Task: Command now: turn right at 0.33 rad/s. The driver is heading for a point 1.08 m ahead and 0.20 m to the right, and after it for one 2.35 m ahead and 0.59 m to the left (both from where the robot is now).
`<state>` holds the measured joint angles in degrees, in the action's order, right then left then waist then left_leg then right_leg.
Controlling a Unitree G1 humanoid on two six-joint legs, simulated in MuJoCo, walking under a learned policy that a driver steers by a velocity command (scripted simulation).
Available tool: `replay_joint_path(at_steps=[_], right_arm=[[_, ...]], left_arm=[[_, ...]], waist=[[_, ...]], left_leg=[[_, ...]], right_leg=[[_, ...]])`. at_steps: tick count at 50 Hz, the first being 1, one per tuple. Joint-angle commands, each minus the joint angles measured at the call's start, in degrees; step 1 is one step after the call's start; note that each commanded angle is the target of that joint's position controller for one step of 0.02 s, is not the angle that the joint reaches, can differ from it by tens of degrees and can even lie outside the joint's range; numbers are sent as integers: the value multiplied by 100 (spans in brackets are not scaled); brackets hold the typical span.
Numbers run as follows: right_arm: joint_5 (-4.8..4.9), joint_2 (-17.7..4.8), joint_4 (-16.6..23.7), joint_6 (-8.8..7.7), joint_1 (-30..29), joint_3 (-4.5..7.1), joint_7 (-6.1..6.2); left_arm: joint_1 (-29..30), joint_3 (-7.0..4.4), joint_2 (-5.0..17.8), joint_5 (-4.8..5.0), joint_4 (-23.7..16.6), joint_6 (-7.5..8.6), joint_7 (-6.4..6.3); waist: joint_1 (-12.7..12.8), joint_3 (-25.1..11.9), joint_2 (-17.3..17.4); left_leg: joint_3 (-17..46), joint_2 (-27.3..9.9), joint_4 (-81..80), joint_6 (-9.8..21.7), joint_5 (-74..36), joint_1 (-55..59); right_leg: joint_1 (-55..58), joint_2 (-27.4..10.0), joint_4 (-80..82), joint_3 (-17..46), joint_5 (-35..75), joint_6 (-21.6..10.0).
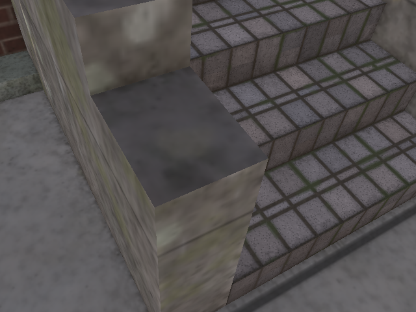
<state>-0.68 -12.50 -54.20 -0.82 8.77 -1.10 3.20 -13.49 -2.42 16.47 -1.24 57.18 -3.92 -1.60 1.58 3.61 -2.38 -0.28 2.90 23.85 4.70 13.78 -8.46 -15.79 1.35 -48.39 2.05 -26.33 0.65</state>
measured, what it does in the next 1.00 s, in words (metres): steps on the spot: right foot, then left foot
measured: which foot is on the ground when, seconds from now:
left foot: down 0.00-0.24, up 0.26-0.60, down 0.62-0.92, up 0.94-1.00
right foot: up 0.00-0.22, down 0.24-1.00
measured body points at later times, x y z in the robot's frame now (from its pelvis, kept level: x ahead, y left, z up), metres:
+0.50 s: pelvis -0.02 -0.05 +0.00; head +0.02 -0.09 +0.45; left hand +0.21 +0.20 -0.08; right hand +0.00 -0.36 -0.14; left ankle +0.05 +0.10 -0.69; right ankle -0.06 -0.15 -0.74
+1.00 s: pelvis +0.00 -0.04 -0.01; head +0.03 -0.04 +0.44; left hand +0.19 +0.23 -0.11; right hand +0.06 -0.36 -0.12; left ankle +0.01 +0.08 -0.70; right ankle -0.06 -0.15 -0.74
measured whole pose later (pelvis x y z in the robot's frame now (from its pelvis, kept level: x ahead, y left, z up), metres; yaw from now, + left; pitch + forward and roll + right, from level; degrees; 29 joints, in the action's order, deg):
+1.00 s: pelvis +0.00 -0.04 -0.01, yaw -12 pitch +1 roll +0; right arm 1.6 -20.0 -52.6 0.5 6.4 3.7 0.9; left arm -8.1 -4.4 18.0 -0.4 44.6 -0.2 -2.2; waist 0.9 2.9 0.4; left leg 5.6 3.9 51.7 -2.1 28.4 -24.0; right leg -10.3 -0.5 -27.2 -0.1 -18.0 -0.4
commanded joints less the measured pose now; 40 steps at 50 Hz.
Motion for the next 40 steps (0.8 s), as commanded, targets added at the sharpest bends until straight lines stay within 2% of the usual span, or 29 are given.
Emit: replay_joint_path(at_steps=[1, 5, 6, 7, 8, 9, 10, 11, 12, 13, 14, 15, 16, 17, 18, 19, 21, 24, 26, 28, 29, 30, 31, 32, 33, 34, 36, 38, 40], right_arm=[[26, -1268, -25, 10, 563, 343, 91], [-7, -1201, -16, -18, 376, 347, 69], [74, -1570, 199, 3, 26, 523, 90], [92, -1641, 228, 25, -134, 558, 131], [93, -1636, 245, 39, -159, 579, 153], [145, -1368, -108, 237, 206, 533, 204], [153, -1241, 3, 338, 15, 515, 203], [149, -1056, 78, 398, 95, 480, 200], [56, -974, 104, 384, 205, 463, 194], [-225, -845, 389, 311, 92, 418, 165], [-198, -1079, 616, 252, -410, 466, 103], [-42, -1374, 650, 270, -506, 595, 69], [-11, -1506, 578, 265, -322, 672, 53], [-46, -1493, 450, 269, -183, 696, 86], [-89, -1467, 411, 260, -33, 701, 89], [-79, -1349, 391, 249, -4, 657, 81], [20, -1124, 333, 164, 174, 612, 49], [80, -978, 403, 78, -133, 559, 3], [122, -1029, 443, 14, -198, 555, -52], [163, -1142, 319, -49, 114, 578, -160], [168, -1112, 255, -93, 252, 574, -222], [124, -1069, 226, -136, 314, 553, -264], [12, -1173, 256, -184, 249, 529, -299], [-161, -1410, 328, -208, -33, 466, -295], [-311, -1023, 236, -283, -165, 327, -381], [-223, -1028, 265, -349, -474, 311, -451], [4, -1395, 187, -374, -366, 410, -453], [104, -1666, 186, -354, -224, 482, -419], [178, -1528, 205, -289, -226, 491, -360]], left_arm=[[357, -96, 519, -22, -365, 106, -19], [417, -92, 412, -56, -416, 130, 21], [980, -132, 373, 452, -813, 236, -63], [1093, -101, 408, 445, -858, 254, -101], [1001, -110, 400, 374, -868, 251, -109], [513, -80, 285, 327, -894, 392, -96], [235, -132, 411, 321, -697, 469, -55], [91, -202, 536, 258, -580, 478, 0], [-14, -241, 684, 184, -651, 484, 35], [-211, -303, 1352, 163, -904, 447, -47], [-341, -311, 1452, -35, -998, 531, -49], [174, -341, 1396, -2, -1091, 620, -83], [635, -384, 1405, 153, -1161, 632, -145], [911, -360, 1243, 257, -1308, 598, -172], [1034, -337, 1160, 267, -1396, 563, -171], [1098, -356, 1204, 209, -1460, 545, -168], [1069, -370, 1145, 193, -1588, 493, -150], [888, -404, 1158, 253, -1644, 390, -98], [934, -444, 1276, 246, -1743, 328, -70], [989, -396, 1175, 218, -1813, 283, -52], [1036, -332, 1038, 226, -1835, 257, -65], [895, -238, 822, 195, -1789, 268, -67], [579, -121, 511, 85, -1697, 306, -56], [188, -23, 233, -75, -1678, 358, -24], [254, -120, 585, -82, -1619, 347, -54], [364, -198, 901, -36, -1546, 360, -76], [792, -243, 932, 74, -1486, 365, -119], [918, -276, 1071, 112, -1566, 323, -125], [844, -281, 962, 115, -1569, 342, -65]], waist=[[-390, -237, 693], [-305, -395, 787], [-349, -460, 863], [-332, -510, 680], [-292, -564, 672], [140, -926, 1556], [274, -667, 1405], [292, -439, 625], [329, -245, -143], [259, -250, -1809], [596, -873, -1510], [274, -381, -1067], [-7, -134, -779], [-73, -141, -585], [-162, -197, -542], [-216, -301, -562], [-232, -570, -627], [-66, -659, -770], [-45, -722, -921], [-114, -1003, -1034], [-227, -1039, -973], [-279, -958, -878], [-158, -1093, -282], [286, -1102, 950], [244, -1095, 1144], [268, -873, 931], [46, -704, 1062], [-38, -617, 1039], [-14, -665, 1020]], left_leg=[[1247, -2049, -364, 979, -3430, 797], [901, -2020, -252, 953, -3639, 702], [1048, -2223, -535, 1037, -3119, 714], [1125, -2293, -594, 1051, -2827, 684], [1042, -2289, -600, 1034, -2879, 646], [204, -1346, -353, 739, -1360, 504], [-202, -989, -152, 515, -689, 45], [-489, -731, 458, 232, -385, -361], [-655, -509, 1297, -156, 427, -1539], [-689, 70, 2827, -661, 2693, -3014], [284, 178, 3781, -788, 2937, -2748], [532, 10, 4204, -819, 2307, -2915], [541, -140, 4114, -837, 1581, -3085], [526, -215, 3962, -910, 1225, -3004], [483, -177, 3897, -991, 937, -2716], [416, -78, 3919, -1030, 746, -2362], [343, 28, 3408, -1137, 568, -1980], [346, 49, 2214, -1155, 504, -1816], [305, 100, 1591, -1121, 568, -1429], [173, -2, 1024, -1062, 286, -976], [92, -62, 386, -975, -261, -604], [189, -198, -304, -832, -888, -156], [790, -716, -538, -621, -1856, 469], [1877, -1676, -248, -25, -4269, 728], [2259, -2150, -392, 872, -4133, -67], [2015, -1848, -472, 878, -3535, -284], [1551, -1128, -408, 263, -2558, -246], [1624, -997, -417, 116, -2103, -352], [1618, -852, -253, 141, -2013, -277]], right_leg=[[-793, -64, -412, -43, -311, -20], [-620, -133, -229, -176, -332, -86], [-753, -441, -65, -17, -360, 126], [-638, -501, 172, -20, -268, 201], [-492, -508, 344, -82, -174, 253], [113, -521, 973, -266, -63, -9], [511, -176, 1850, -736, 922, -137], [818, 35, 2614, -841, 1398, -191], [1534, -482, 2596, 61, 2054, -367], [1924, -2304, 2565, 2517, 4789, -1150], [1306, -2831, 3135, 3310, 4309, -2208], [1094, -2402, 3219, 2755, 3725, -1984], [1011, -1980, 3151, 2160, 3307, -1515], [931, -1710, 3064, 1816, 3269, -1255], [752, -1534, 2999, 1564, 3659, -1199], [431, -1435, 2927, 1364, 4070, -1204], [353, -1180, 2751, 1126, 4151, -1262], [567, -1145, 2611, 1422, 3737, -1251], [502, -1135, 2567, 1667, 3685, -1220], [757, -1165, 2354, 1678, 3839, -1165], [764, -1078, 2185, 1627, 3711, -1037], [628, -914, 2103, 1580, 3295, -839], [436, -580, 1785, 1351, 2561, -561], [58, -66, 1394, 1051, 341, -246], [493, -169, 1252, 915, -561, -35], [708, -279, 1456, 687, -53, 6], [829, -178, 2135, 587, 1401, -75], [821, -194, 2016, 432, 1800, -169], [718, -130, 1907, 263, 1620, -185]])
Velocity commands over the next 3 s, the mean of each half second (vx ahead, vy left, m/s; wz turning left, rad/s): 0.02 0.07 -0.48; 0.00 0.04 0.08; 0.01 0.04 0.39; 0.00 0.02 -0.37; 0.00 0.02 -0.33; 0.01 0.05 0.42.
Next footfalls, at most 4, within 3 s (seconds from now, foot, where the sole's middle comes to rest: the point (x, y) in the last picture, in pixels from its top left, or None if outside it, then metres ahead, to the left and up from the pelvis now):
0.24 right None -0.02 -0.16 -0.78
0.62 left None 0.08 0.07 -0.78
1.22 left None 0.08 0.13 -0.78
1.60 right None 0.01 -0.09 -0.78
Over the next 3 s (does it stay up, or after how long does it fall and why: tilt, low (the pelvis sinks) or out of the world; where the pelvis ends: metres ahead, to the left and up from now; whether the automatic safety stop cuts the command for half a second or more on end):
stays up -0.06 0.06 -0.02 its command is cut before an obstacle from the start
